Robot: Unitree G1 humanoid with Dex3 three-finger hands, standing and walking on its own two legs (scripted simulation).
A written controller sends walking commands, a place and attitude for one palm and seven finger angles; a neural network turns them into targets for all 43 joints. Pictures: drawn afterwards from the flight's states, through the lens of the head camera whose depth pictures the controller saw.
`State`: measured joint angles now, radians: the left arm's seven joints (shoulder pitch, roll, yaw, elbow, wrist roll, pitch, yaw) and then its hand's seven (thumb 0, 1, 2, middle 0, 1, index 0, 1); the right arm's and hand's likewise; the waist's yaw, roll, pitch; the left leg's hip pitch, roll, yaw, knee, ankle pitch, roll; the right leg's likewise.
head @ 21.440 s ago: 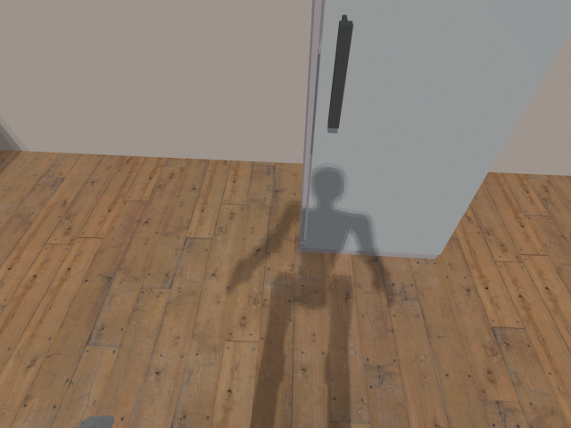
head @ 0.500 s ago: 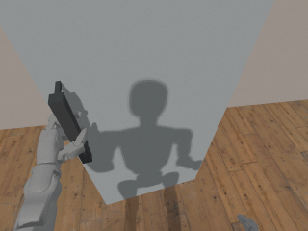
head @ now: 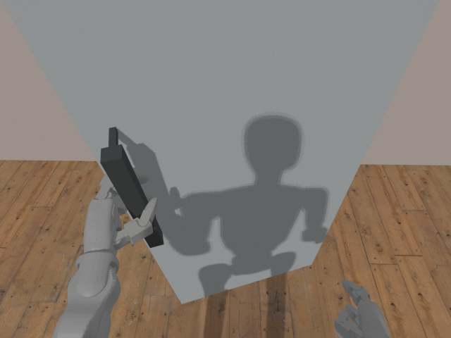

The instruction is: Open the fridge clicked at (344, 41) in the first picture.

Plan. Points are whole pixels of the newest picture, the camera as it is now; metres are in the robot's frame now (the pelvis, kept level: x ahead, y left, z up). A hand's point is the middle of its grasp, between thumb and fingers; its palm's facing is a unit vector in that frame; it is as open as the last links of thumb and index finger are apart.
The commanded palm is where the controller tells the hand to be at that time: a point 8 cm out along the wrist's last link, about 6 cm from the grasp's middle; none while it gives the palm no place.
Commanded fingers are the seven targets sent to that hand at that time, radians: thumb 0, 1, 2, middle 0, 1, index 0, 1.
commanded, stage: walk backward, drawing the door open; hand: left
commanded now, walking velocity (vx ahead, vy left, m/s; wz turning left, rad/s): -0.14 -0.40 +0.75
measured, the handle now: (137, 194) +0.33 +0.17 +0.09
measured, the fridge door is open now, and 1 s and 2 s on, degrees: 19 63 82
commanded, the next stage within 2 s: stop walking and hold the door back in 1.14 s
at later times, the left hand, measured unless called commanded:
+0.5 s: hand out of the picture +0.12 +0.02 +0.10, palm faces +0.36 -0.92 -0.14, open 7.2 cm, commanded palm +0.07 +0.06 +0.10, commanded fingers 0.00 0.90 0.90 -0.45 -1.40 -0.45 -1.40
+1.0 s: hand out of the picture +0.03 -0.15 +0.10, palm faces +0.69 -0.70 -0.15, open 7.3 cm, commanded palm -0.03 -0.14 +0.10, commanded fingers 0.00 0.90 0.90 -0.45 -1.40 -0.45 -1.40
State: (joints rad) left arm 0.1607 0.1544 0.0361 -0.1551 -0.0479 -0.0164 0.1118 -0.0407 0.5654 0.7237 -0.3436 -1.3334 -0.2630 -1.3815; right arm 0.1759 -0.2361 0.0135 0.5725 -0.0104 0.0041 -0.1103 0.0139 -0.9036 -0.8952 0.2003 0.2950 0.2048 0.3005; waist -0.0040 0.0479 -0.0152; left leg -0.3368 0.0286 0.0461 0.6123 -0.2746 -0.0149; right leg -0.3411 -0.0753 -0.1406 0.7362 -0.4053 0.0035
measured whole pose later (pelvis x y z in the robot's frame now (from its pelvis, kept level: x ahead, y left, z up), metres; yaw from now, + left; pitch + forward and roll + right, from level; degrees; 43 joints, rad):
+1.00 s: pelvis -0.07 -0.40 -0.02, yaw +48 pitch -4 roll -1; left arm 0.24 0.17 -0.12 -0.32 0.00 -0.05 0.07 -0.04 0.56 0.74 -0.36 -1.30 -0.21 -1.34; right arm 0.16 -0.18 0.00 0.60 -0.03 -0.07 -0.05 0.02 -0.90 -0.90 0.20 0.29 0.20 0.30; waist -0.03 0.04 0.10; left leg -0.44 0.12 -0.07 0.70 -0.22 -0.07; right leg -0.43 0.01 -0.01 0.92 -0.44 0.03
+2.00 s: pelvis +0.03 -0.79 -0.01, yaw +71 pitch -5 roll +3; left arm -0.81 0.33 0.22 1.12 -0.08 -0.07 0.07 0.01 0.57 0.79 -0.29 -1.25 -0.32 -1.40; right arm 0.33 -0.34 -0.06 0.88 0.06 -0.02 -0.09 0.02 -0.91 -0.90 0.20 0.29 0.20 0.30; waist -0.08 0.07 0.12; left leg -0.52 -0.01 -0.05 1.17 -0.44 -0.02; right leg -0.34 -0.05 0.02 0.72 -0.30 0.00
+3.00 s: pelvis -0.01 -0.75 +0.00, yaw +66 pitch +1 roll +0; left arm -0.91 0.31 0.15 1.23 -0.06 -0.12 0.04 0.02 0.55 0.83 -0.35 -1.35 -0.38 -1.40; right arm 0.32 -0.31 -0.01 0.81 0.07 -0.07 -0.12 0.01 -0.90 -0.89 0.20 0.29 0.21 0.30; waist -0.04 0.04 0.02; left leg -0.32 0.07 0.09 0.60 -0.30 -0.02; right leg -0.36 -0.02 -0.01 0.58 -0.24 0.02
